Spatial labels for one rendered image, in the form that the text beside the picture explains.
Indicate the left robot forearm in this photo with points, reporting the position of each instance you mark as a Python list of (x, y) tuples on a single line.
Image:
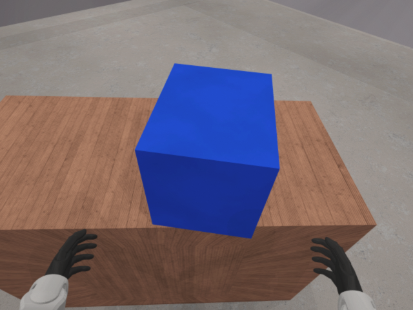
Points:
[(49, 292)]

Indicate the robot left hand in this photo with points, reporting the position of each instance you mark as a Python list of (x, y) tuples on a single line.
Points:
[(65, 258)]

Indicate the carton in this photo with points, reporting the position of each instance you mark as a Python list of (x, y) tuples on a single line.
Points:
[(208, 156)]

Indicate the pedestal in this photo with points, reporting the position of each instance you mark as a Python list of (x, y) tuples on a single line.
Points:
[(69, 163)]

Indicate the right robot forearm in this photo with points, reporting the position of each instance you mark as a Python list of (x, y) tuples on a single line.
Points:
[(355, 300)]

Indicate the robot right hand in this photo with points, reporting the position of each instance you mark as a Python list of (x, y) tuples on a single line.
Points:
[(343, 274)]

